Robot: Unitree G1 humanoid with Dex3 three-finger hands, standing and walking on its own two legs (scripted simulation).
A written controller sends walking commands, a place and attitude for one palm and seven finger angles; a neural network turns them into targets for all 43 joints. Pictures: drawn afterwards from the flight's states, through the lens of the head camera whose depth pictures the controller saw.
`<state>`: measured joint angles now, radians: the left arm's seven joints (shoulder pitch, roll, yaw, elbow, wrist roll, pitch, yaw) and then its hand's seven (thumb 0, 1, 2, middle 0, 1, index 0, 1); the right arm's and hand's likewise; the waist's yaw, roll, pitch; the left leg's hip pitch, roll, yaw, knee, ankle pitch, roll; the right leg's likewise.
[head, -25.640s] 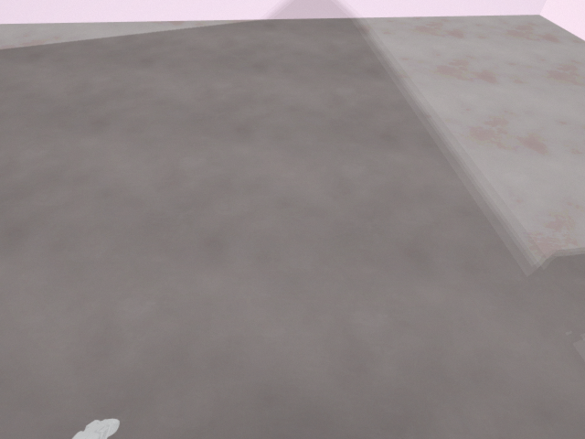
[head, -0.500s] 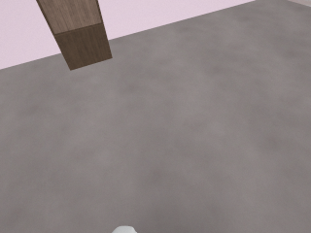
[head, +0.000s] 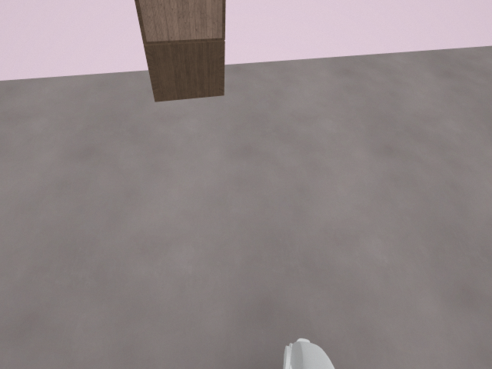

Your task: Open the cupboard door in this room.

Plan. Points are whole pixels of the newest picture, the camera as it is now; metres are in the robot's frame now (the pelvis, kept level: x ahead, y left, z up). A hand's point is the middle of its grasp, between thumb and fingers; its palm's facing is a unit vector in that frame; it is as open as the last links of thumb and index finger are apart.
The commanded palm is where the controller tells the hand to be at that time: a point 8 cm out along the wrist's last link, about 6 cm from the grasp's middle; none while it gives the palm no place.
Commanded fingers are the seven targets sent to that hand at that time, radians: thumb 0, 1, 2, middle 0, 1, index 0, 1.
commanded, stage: turn or walk to find it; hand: left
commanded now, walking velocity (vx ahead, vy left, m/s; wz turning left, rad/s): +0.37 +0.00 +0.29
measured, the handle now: out of the picture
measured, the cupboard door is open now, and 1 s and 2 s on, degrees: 0 0 0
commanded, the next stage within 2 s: stand and wait in 1.18 s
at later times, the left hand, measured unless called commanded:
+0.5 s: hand (166, 336) +0.20 +0.15 -0.16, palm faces +0.21 -0.94 -0.26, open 7.2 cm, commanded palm none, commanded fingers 0.00 0.90 0.90 -0.20 -0.30 -0.20 -0.30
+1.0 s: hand (152, 224) +0.45 +0.24 -0.17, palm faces +0.27 -0.95 -0.16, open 7.4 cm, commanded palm none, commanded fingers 0.00 0.90 0.90 -0.20 -0.30 -0.20 -0.30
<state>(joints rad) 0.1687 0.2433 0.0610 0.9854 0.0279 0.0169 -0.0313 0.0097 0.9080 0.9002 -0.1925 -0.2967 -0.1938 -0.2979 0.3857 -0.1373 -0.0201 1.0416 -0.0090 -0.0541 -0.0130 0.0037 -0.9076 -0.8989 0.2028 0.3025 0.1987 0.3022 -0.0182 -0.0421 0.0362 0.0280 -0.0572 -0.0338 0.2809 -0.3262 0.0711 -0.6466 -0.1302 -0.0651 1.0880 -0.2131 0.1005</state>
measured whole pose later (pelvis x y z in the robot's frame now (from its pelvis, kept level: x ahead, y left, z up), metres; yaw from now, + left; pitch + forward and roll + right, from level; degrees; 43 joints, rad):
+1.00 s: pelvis +0.44 +0.05 +0.00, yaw +11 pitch -1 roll +0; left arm 0.23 0.18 0.07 1.04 0.03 0.00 -0.01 0.01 0.92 0.90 -0.19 -0.30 -0.19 -0.30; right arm 0.27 -0.18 -0.06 1.04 -0.01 -0.08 -0.02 -0.03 -0.95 -0.90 0.20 0.30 0.20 0.30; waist 0.02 -0.04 0.03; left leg -0.11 -0.03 0.14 0.35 -0.22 0.07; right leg -0.62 -0.16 -0.05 1.13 -0.18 0.05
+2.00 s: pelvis +0.70 +0.06 +0.00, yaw +12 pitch -1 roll +0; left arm 0.34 0.11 0.00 1.19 0.02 -0.01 0.02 0.01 0.91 0.90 -0.19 -0.30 -0.20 -0.30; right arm 0.15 -0.14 -0.02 1.08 0.00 -0.03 -0.04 -0.02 -0.95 -0.90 0.20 0.30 0.20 0.30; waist 0.04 -0.01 0.03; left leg -0.18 0.03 0.15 0.42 -0.22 0.02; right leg -0.13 -0.08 -0.13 0.41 -0.25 0.04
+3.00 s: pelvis +0.70 +0.07 +0.00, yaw +11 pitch -2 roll +0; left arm 0.34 0.11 0.00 1.17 0.01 -0.01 0.04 0.00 0.91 0.90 -0.19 -0.30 -0.20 -0.30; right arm 0.29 -0.12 -0.01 1.16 -0.01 -0.02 -0.04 0.01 -0.92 -0.90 0.20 0.30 0.19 0.30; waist 0.01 -0.03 0.04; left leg -0.15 0.02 0.15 0.41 -0.24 0.03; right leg -0.11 -0.09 -0.12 0.41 -0.26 0.04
